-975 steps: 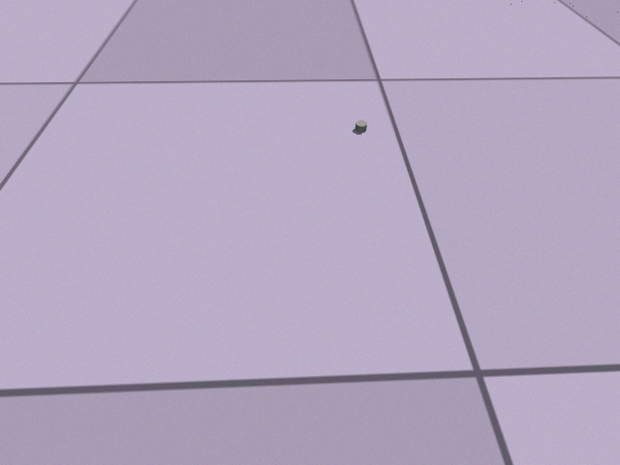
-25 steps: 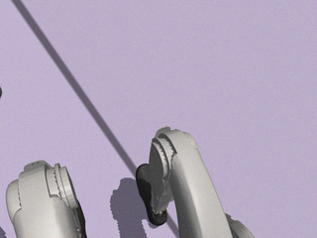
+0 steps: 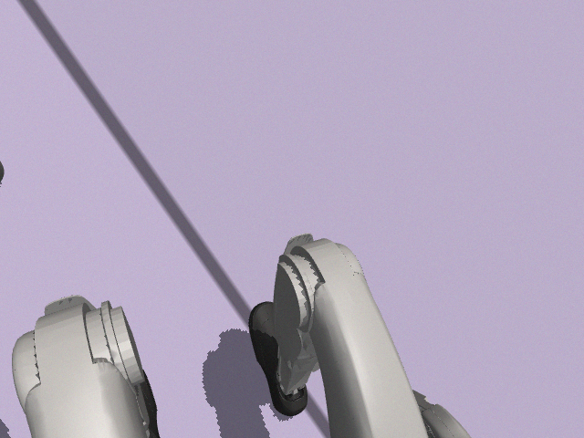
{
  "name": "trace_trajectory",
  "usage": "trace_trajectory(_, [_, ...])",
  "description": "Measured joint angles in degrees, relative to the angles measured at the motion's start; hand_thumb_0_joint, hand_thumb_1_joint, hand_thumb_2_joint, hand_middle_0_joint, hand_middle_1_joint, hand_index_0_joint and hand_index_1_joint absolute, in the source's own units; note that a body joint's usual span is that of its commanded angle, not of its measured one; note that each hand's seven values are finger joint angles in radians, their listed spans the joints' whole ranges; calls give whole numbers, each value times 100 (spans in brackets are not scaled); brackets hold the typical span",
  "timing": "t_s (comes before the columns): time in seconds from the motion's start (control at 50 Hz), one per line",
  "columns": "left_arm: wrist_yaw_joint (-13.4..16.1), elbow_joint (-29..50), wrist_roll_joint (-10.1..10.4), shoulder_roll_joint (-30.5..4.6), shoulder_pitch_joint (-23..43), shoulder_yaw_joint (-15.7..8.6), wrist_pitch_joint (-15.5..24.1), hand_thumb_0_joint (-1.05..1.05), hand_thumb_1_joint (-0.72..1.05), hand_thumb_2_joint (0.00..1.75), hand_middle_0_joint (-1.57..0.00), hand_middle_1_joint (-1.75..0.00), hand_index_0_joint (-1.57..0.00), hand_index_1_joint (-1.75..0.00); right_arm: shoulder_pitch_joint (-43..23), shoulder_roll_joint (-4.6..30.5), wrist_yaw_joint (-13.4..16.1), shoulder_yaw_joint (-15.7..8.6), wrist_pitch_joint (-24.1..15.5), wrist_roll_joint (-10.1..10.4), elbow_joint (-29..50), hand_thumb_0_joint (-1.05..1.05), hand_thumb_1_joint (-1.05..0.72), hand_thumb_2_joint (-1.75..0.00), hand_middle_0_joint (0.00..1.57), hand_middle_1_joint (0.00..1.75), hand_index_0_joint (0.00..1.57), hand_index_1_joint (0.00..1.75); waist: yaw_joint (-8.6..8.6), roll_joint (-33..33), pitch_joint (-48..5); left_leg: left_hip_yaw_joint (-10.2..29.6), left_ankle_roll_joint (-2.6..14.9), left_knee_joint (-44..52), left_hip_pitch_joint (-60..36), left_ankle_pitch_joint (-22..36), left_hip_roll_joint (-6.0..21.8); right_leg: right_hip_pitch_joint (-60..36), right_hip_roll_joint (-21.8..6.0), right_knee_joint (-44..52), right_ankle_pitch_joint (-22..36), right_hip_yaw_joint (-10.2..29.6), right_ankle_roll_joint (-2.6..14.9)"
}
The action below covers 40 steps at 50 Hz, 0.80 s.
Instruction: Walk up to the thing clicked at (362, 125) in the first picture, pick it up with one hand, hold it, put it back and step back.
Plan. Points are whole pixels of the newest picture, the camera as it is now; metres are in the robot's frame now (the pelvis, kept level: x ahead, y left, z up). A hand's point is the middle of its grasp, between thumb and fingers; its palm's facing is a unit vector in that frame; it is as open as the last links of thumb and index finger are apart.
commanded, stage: rise first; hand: left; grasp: from above
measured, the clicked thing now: out of the picture +0.52 +0.31 -0.30
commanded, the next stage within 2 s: none
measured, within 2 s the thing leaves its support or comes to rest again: neither
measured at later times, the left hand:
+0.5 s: hand out of the picture +0.48 +0.35 -0.18, palm faces -0.43 -0.09 -0.90, open 13.8 cm
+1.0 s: hand out of the picture +0.48 +0.35 -0.18, palm faces -0.44 -0.09 -0.90, open 13.5 cm
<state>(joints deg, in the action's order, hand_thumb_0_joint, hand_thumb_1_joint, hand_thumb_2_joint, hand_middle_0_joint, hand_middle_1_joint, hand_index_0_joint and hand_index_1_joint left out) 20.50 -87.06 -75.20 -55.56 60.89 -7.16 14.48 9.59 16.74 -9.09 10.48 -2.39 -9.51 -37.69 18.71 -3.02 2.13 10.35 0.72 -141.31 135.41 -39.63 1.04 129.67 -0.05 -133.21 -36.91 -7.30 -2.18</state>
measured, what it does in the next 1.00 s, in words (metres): stands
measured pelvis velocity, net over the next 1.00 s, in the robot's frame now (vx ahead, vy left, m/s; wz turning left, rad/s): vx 0.00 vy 0.00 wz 0.00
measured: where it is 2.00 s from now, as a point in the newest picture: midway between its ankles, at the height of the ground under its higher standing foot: (217, 408)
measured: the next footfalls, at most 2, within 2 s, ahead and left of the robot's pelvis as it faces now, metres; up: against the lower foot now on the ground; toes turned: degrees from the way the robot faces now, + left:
none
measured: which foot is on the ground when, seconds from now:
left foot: down 0.00-1.00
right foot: down 0.00-1.00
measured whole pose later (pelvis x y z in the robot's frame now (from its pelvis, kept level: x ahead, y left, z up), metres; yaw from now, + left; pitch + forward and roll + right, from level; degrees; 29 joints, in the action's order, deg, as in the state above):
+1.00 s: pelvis +0.00 +0.00 +0.00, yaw +0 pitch +32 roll -12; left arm 21.0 -87.5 -75.8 -56.4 61.9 -6.4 15.6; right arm 10.0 17.3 -8.8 10.9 -2.7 -9.9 -37.4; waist 18.9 -3.5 2.4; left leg 10.7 0.6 -141.7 135.7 -39.4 0.9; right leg 129.8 0.1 -133.3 -36.6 -7.6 -2.2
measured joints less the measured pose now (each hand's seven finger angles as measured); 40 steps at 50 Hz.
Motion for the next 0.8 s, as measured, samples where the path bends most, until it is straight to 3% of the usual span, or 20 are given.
trace_trajectory(0.2, [-134,-57,114,-11,3,124,17,0,-51,100,-11,-99,-11,-99,-13,8,14,-5,16,11,-22,0,-90,-89,21,30,20,30,-52,22,-3,-22,23,21,5,34,2,5,3,18,29,18,-16])
trace_trajectory(0.36, [-65,93,-21,-20,15,76,160,0,-49,99,-13,-98,-12,-98,10,-10,27,12,11,-11,0,0,-90,-89,21,30,20,30,-46,-42,3,9,15,-8,20,-2,-11,-5,0,11,-7,-8,-14])
trace_trajectory(0.5, [30,89,-22,21,21,69,2,0,-48,98,-13,-97,-13,-98,29,-19,-5,-17,23,6,31,0,-90,-89,21,30,20,30,-16,1,-71,-4,19,3,21,-22,-25,-9,-14,13,-42,1,-17])
trace_trajectory(0.64, [-138,-1,77,15,26,100,-94,0,-46,96,-15,-96,-15,-96,6,6,-5,6,14,23,92,0,-90,-89,21,30,20,30,-14,44,-8,-37,35,44,18,42,-18,-4,-10,43,16,27,-20])
trace_trajectory(0.8, [-204,50,77,-19,-19,79,108,0,-43,94,-17,-93,-17,-94,27,40,13,52,15,-4,87,0,-90,-89,21,30,20,30,-38,-18,72,9,0,23,-6,71,-22,-19,-3,29,60,-8,0])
